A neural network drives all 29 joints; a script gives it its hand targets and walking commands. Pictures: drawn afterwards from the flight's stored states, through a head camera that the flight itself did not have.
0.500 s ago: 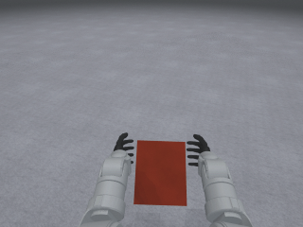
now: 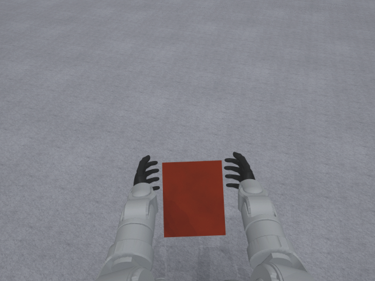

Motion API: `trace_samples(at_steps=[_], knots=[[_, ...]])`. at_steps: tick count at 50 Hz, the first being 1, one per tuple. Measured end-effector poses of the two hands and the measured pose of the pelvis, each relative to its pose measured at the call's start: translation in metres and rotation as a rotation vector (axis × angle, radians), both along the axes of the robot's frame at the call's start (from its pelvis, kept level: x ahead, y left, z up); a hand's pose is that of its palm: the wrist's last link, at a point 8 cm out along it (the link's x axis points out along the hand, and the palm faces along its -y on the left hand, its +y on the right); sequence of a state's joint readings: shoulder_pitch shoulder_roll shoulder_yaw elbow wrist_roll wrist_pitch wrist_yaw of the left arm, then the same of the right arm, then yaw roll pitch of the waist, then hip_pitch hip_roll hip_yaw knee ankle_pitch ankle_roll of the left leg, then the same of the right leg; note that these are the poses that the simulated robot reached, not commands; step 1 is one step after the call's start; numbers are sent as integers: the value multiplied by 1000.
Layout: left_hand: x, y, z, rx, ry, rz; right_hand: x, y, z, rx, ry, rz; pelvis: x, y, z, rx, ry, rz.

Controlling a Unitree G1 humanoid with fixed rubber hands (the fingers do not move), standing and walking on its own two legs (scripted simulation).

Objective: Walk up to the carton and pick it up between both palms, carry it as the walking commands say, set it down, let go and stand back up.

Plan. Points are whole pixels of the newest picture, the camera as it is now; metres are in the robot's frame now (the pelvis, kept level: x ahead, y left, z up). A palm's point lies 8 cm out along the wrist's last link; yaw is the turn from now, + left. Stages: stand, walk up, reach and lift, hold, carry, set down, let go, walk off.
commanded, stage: set down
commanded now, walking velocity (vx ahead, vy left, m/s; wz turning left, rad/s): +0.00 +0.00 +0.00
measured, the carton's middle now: (192, 194) +0.37 -0.01 -0.13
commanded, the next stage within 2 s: none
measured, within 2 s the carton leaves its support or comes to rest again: neither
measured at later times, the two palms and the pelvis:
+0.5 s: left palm (150, 220) +0.31 +0.11 -0.15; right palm (232, 208) +0.33 -0.12 -0.14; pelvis -0.03 +0.00 -0.06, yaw +1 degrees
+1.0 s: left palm (156, 223) +0.33 +0.11 -0.24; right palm (228, 208) +0.37 -0.12 -0.23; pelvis -0.05 -0.01 -0.12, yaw +2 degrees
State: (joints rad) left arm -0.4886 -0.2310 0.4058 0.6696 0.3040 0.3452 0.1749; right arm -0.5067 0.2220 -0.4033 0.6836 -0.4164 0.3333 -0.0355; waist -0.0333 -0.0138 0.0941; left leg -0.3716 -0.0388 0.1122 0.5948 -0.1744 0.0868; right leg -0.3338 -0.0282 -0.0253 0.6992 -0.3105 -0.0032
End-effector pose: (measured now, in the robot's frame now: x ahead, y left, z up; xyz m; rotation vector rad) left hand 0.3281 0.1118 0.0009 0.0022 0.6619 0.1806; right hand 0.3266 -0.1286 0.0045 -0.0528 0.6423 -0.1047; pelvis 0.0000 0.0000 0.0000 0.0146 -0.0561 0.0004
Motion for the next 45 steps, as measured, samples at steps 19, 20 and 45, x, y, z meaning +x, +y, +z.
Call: trace_samples(at_steps=[19, 20, 45], knots=[[-11, 1, -122, 54, -9, 65, 6, 11, -113, 21, -42, -77, -23, -2, -45, -4, 300, 14], [-12, 1, -128, 56, -9, 70, 6, 12, -118, 17, -47, -77, -24, -2, -48, -4, 310, 15], [0, -5, -217, 78, -5, 37, 34, 3, -208, 15, -53, -31, -52, -9, -103, -2, 446, 33]])
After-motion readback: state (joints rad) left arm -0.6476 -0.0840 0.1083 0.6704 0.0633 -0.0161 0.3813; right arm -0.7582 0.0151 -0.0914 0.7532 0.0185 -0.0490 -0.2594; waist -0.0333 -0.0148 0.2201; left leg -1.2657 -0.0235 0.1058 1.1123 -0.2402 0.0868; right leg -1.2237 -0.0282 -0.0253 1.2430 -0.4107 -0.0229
